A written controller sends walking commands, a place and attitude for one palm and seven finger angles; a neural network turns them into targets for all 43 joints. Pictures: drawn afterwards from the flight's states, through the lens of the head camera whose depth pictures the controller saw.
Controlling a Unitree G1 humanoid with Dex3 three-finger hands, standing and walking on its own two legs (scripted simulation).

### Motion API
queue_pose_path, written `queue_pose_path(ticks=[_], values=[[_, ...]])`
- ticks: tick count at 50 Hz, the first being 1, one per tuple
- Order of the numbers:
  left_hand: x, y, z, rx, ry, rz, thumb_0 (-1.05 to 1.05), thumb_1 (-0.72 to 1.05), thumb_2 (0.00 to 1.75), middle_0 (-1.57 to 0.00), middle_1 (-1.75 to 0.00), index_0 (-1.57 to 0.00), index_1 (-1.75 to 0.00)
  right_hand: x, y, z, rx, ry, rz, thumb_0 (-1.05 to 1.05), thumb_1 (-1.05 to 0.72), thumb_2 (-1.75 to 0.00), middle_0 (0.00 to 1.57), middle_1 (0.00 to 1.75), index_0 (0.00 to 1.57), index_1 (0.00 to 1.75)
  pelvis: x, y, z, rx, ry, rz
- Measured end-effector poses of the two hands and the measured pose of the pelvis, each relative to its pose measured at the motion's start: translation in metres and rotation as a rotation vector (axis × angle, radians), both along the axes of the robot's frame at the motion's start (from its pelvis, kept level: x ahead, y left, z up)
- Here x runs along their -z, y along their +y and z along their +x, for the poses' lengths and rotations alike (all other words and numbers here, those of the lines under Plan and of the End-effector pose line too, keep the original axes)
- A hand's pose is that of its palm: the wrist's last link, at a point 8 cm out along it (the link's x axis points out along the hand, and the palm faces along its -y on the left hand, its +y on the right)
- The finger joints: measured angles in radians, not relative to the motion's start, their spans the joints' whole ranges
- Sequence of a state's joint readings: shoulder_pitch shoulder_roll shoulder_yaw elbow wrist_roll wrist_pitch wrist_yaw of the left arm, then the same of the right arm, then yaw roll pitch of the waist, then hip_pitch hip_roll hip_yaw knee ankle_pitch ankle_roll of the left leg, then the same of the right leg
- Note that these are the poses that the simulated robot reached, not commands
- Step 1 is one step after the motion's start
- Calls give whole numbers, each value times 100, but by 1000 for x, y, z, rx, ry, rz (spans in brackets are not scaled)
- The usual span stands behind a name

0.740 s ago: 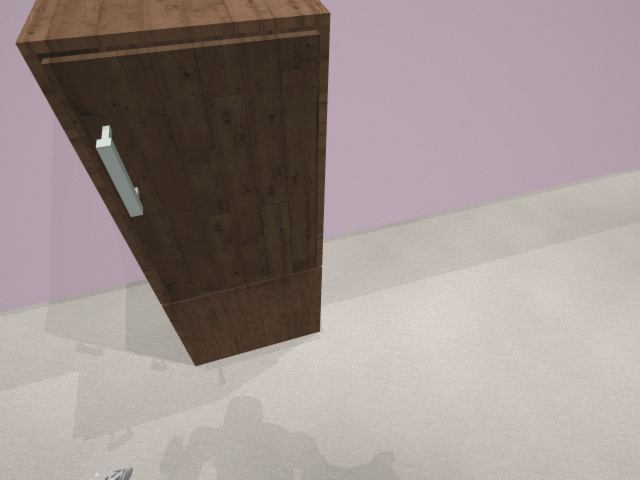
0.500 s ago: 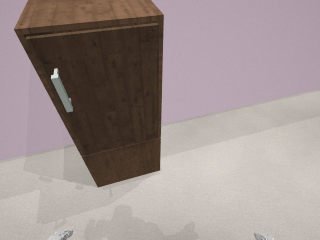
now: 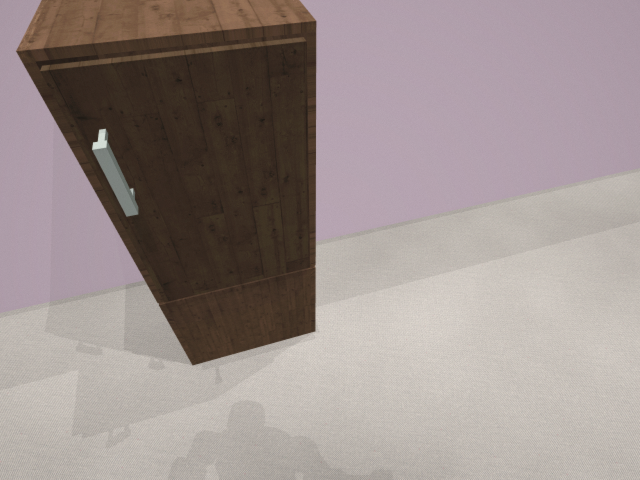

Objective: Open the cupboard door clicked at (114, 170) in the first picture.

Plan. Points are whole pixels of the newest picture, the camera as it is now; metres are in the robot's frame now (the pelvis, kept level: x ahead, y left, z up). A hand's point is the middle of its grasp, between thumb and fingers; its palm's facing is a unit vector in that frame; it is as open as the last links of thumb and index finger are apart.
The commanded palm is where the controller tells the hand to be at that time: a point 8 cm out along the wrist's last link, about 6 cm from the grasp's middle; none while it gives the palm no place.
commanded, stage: stand and wait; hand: left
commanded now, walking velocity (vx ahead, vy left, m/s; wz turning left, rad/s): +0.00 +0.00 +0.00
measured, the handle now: (117, 173) +0.55 +0.38 +0.06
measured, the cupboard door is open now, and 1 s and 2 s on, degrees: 0 0 0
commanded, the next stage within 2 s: look at it before walking up in 0.22 s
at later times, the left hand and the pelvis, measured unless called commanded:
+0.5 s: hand out of the picture +0.06 +0.22 -0.16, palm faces -0.02 -0.96 -0.28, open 7.4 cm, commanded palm none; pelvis +0.00 +0.00 +0.00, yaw +0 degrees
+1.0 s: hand out of the picture +0.05 +0.22 -0.17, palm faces +0.01 -0.96 -0.27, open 7.4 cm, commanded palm none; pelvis +0.00 +0.00 +0.00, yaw +1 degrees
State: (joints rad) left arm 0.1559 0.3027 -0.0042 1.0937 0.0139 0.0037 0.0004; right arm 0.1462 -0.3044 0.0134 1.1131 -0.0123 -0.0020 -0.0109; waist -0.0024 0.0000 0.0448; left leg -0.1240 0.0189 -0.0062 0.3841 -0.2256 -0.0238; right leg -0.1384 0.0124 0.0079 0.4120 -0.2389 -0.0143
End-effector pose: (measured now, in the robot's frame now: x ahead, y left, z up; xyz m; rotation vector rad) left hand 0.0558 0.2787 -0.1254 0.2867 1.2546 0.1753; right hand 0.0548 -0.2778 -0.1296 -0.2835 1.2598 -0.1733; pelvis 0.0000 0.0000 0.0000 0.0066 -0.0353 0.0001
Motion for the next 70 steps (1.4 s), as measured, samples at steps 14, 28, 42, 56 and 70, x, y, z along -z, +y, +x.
queue_pose_path(ticks=[14, 28, 42, 56, 70], values=[[2, -9, 0, 3, -12, -17, 0, 90, 90, -20, -30, -20, -30, 2, 5, -12, 12, 11, 16, 0, -91, -89, 20, 30, 20, 30, -1, -2, -4, 3, 5, -1], [6, -12, -5, -12, 3, -32, 0, 90, 90, -20, -30, -20, -30, 2, 12, -13, 14, 21, 20, 0, -91, -89, 20, 30, 20, 30, -1, 0, 0, 1, 8, -3], [8, -13, -12, -25, 27, -40, 0, 90, 90, -20, -30, -20, -30, 3, 20, -8, 15, 18, 29, 0, -91, -89, 20, 30, 20, 30, -1, 2, 3, 1, 7, -3], [15, -19, -24, -92, 8, -53, 0, 90, 90, -20, -30, -20, -30, 14, 34, -14, -8, 51, 59, 0, -91, -89, 20, 30, 20, 30, 5, 4, -4, -50, 5, -4], [42, 14, -83, -255, 17, -101, 0, 90, 90, -20, -30, -20, -30, 9, 76, -11, -116, 39, 17, 0, -91, -89, 20, 30, 20, 30, 17, 38, -27, -188, -4, -22]])
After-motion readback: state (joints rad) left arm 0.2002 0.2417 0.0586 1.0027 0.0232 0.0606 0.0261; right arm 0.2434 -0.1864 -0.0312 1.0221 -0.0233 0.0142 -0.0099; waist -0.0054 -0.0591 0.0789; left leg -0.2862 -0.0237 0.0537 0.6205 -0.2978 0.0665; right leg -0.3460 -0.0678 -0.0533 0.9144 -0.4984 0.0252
